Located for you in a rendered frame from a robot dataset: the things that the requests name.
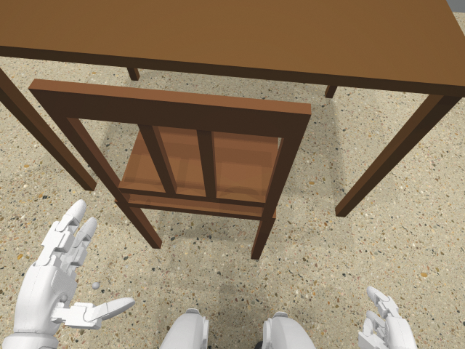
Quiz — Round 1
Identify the robot left shin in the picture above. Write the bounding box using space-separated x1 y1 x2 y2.
186 308 200 315

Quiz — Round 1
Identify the left robot hand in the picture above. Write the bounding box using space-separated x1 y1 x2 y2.
13 199 135 336

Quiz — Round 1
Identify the chair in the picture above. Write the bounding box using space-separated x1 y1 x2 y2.
28 79 312 260

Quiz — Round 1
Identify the right robot hand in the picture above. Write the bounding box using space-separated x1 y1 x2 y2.
358 286 418 349

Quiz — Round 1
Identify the left robot forearm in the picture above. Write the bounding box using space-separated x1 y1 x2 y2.
1 333 59 349

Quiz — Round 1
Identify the right robot thigh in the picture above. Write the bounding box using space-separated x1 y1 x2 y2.
263 316 316 349

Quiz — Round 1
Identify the table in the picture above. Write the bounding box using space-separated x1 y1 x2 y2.
0 0 465 217

